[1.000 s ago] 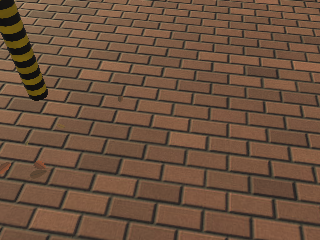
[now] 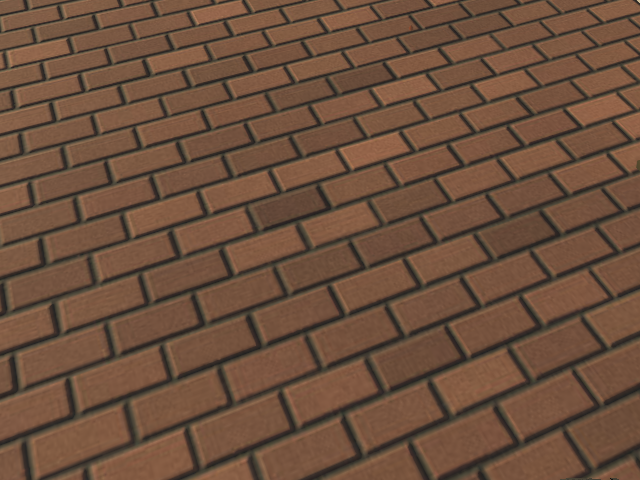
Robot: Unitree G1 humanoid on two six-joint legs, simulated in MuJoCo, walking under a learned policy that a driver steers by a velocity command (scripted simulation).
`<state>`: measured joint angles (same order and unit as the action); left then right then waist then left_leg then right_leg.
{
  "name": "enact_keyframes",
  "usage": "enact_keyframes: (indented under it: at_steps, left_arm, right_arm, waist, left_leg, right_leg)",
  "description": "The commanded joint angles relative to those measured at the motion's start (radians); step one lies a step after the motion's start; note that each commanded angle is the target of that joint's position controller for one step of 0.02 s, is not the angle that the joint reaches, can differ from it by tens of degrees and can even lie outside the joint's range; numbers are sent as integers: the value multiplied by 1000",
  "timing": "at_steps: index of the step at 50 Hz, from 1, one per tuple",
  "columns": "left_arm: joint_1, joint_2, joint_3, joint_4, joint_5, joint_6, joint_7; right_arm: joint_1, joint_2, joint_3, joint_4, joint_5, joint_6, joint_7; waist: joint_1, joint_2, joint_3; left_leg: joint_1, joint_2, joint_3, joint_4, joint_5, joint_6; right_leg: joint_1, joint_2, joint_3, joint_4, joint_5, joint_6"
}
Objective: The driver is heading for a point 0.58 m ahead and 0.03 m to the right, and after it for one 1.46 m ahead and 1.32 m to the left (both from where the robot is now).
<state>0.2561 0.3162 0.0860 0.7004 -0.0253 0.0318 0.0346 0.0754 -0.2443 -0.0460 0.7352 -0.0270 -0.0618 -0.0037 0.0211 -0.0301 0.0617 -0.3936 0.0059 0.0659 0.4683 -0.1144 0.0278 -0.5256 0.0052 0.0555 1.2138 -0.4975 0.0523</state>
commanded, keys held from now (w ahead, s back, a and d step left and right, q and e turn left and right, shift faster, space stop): e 0.06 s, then w+e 0.36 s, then w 0.26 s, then w+q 0.32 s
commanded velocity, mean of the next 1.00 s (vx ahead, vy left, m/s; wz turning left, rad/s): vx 0.39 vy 0.00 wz -0.29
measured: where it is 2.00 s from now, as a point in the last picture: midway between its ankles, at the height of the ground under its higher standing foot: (387, 252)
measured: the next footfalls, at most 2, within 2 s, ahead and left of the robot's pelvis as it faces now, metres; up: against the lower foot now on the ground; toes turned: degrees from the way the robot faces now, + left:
right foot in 0.30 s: +0.09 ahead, -0.15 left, +0.00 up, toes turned -14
left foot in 0.74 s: +0.47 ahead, -0.03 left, +0.00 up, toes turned -19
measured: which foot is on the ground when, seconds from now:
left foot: down 0.00-0.30, up 0.32-0.72, down 0.74-1.00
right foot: up 0.00-0.28, down 0.30-0.76, up 0.78-1.00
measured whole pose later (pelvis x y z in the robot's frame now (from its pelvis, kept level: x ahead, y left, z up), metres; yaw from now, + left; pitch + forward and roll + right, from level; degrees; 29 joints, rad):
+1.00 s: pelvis +0.40 -0.09 +0.01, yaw -14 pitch +2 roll +1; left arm 0.17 0.29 0.05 0.64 0.01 -0.09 0.01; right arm 0.33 -0.27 -0.05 0.81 0.01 -0.07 0.02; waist -0.06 -0.03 0.03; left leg -0.21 -0.10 -0.05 0.34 -0.16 0.09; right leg -0.60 -0.08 0.07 0.96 -0.27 0.02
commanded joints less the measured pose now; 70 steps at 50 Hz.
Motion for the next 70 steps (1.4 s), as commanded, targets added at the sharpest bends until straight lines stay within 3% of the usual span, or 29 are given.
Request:
enact_keyframes:
  at_steps: [1, 4, 7, 11, 14, 15, 16, 17, 18, 20, 22, 27, 34, 37, 38, 39, 40, 41, 43, 47, 53, 58, 61, 62, 63, 64, 65, 67, 70]
  left_arm:
    - [65, 44, 17, -82, 3, 10, 6]
    - [24, 43, 12, -103, 9, 7, -7]
    - [-23, 56, 14, -120, 7, 6, -31]
    - [-67, 68, 19, -129, 9, -3, -51]
    - [48, 72, 32, -69, 8, -12, -51]
    - [157, 122, 54, -35, 0, -15, -40]
    - [227, 267, 84, -46, 0, -21, -27]
    - [223, 247, 71, -70, 12, -53, -40]
    - [182, 187, 51, -76, 17, -76, -43]
    - [110, 124, 27, -92, 4, -86, -38]
    - [82, 116, 18, -104, 14, -83, -24]
    - [132, 137, 25, -72, 14, -88, -5]
    - [172, 146, 31, -9, 4, -85, -10]
    - [145, 130, 21, -10, 15, -75, -7]
    - [162, 92, 3, -24, 35, -73, -1]
    - [291, -7, -21, -40, 20, -92, -10]
    - [223, 75, -13, -36, 12, -112, -15]
    - [101, 119, -1, -62, -8, -125, -23]
    - [-5, 104, -5, -86, 22, -147, -20]
    - [18, 61, -10, -95, 38, -134, -20]
    - [-195, 14, -35, -141, 32, -144, -29]
    - [-269, 58, -17, -164, 12, -161, -47]
    - [-93, 112, 16, -127, 18, -172, -38]
    - [66, 171, 33, -114, 34, -171, -28]
    - [137, 244, 51, -78, 45, -153, -34]
    - [127, 155, 34, -84, 33, -148, -40]
    - [90, 99, 17, -87, 29, -145, -37]
    - [8, 54, 0, -79, 37, -139, -38]
    - [-24, 46, 0, -55, 35, -148, -37]
  right_arm:
    - [-4, -159, -46, -42, -2, -2, -10]
    - [-8, -184, -57, -37, 12, 10, -17]
    - [-11, -215, -68, -31, 34, 18, -12]
    - [29, -242, -79, -8, 54, 17, 4]
    - [33, -204, -68, 9, 61, 27, 11]
    - [20, -139, -49, 4, 46, 27, 17]
    - [-33, -81, -28, -67, 12, 15, 26]
    - [-95, -136, -41, -90, 32, -12, 30]
    - [-105, -183, -53, -94, 59, -32, 40]
    - [-65, -194, -59, -55, 32, -49, 44]
    - [-61, -178, -56, -44, 18, -53, 48]
    - [-147, -97, -20, -51, 33, -43, 59]
    - [-160, -144, -26, -78, 42, -53, 71]
    - [87, -206, -60, -9, 31, -50, 57]
    - [258, -256, -70, 15, 25, -46, 52]
    - [333, -331, -86, 44, 23, -41, 62]
    - [295, -239, -61, 34, 58, -42, 67]
    - [235, -204, -52, 21, 56, -37, 59]
    - [165, -186, -46, -2, 34, -29, 49]
    - [159, -166, -39, -13, 38, -30, 28]
    - [233, -215, -57, 2, 54, -10, -1]
    - [301, -211, -59, 10, 60, 13, -7]
    - [273, -169, -48, -11, 51, 16, -6]
    - [263, -103, -25, -38, 32, 11, -2]
    - [387, -48, -5, -74, 58, -2, -1]
    - [375, -147, -24, -55, 74, 0, -5]
    - [281, -197, -40, -65, 68, 6, -5]
    - [205, -179, -44, -87, 48, 15, -1]
    - [199, -126, -40, -103, 59, 35, 13]
  waist:
    - [3, 174, -139]
    - [-8, 142, -206]
    - [-18, 167, -174]
    - [-31, 152, -126]
    - [23, 105, -122]
    - [57, -11, -136]
    - [57, -295, -107]
    - [87, -215, -102]
    - [62, -157, -55]
    - [16, -92, -44]
    - [-6, -84, -54]
    - [37, -78, -37]
    - [35, -99, 18]
    - [-85, -85, -151]
    - [-145, 25, -295]
    - [-68, 373, -416]
    - [-100, 282, -366]
    - [-108, 191, -221]
    - [-71, 41, -110]
    - [-11, 105, -95]
    - [-79, 98, -45]
    - [-91, 125, -58]
    - [16, 139, -139]
    - [86, 32, -279]
    - [29, -296, -391]
    - [48, -216, -321]
    - [68, -119, -202]
    - [32, -54, -91]
    - [-7, -92, -52]
  left_leg:
    - [154, 273, -173, -199, 331, 215]
    - [200, 309, -124, -215, 270, 226]
    - [155, 304, -93, -284, -105, 194]
    - [205, 328, -78, -274, -258, 158]
    - [123, 271, 11, -126, -352, 95]
    - [6, 198, 95, 111, -344, 40]
    - [-379, 39, 145, 517, -496, -49]
    - [-555, -3, -58, 655, -518, -37]
    - [-582, 46, -109, 668, -419, -10]
    - [-510, 82, -107, 582, -242, -12]
    - [-411, 69, -89, 486, -113, -37]
    - [-246, 23, -59, 177, 122, -67]
    - [-188, 21, -69, 51, 81, 2]
    - [163, -38, 6, 47, 66, 78]
    - [450, 120, -202, 81, 83, 148]
    - [743, 331, -756, -87, -198, 321]
    - [741, 327, -883, -201, -367, 299]
    - [621, 305, -732, -201, -332, 262]
    - [386, 234, -556, -215, -110, 241]
    - [234, 172, -438, -276, 28, 261]
    - [126, 105, -322, -266, 60, 202]
    - [210, 139, -433, -160, -19, 166]
    - [174, 79, -427, 37, 32, 104]
    - [57, 18, -342, 318, -89, 64]
    - [-273, -98, -211, 626, -468, 10]
    - [-400, -22, -231, 770, -454, -2]
    - [-429, 9, -221, 813, -357, -8]
    - [-382, 63, -196, 763, -236, -23]
    - [-313, 100, -168, 701, -182, -36]
  right_leg:
    - [-37, -67, -12, -92, 66, 12]
    - [7, -93, -20, -225, 179, 2]
    - [74, -92, -59, -351, 228, -35]
    - [120, -71, -107, -516, 172, -85]
    - [346, -13, -161, -713, 208, -137]
    - [492, -72, -26, -789, 152, -189]
    - [665, -309, 445, -889, 96, -347]
    - [655, -374, 653, -996, -40, -437]
    - [630, -356, 575, -1009, -9, -404]
    - [569, -284, 403, -987, 173, -334]
    - [517, -234, 304, -1002, 348, -306]
    - [442, -175, 144, -1010, 462, -258]
    - [517, -251, 181, -960, 521, -233]
    - [506, -165, 63, -644, 951, -174]
    - [321, -110, 24, -343, 735, -135]
    - [-51, 76, 19, 25, 46, -53]
    - [-180, 37, 104, 125, -51, -61]
    - [-243, -10, 83, 131, 29, -70]
    - [-190, -75, 51, 15, 144, -76]
    - [-95, -104, 32, -172, 181, -41]
    - [-2, -44, 0, -570, 511, 9]
    - [92, -3, 24, -720, 489, -5]
    - [373, -38, 25, -791, 426, -77]
    - [614, -216, 187, -773, 361, -147]
    - [882, -425, 625, -857, 147, -299]
    - [839, -431, 707, -906, -36, -296]
    - [737, -386, 551, -915, 6, -258]
    - [547, -302, 331, -951, 245, -231]
    - [426, -259, 162, -1022, 374, -229]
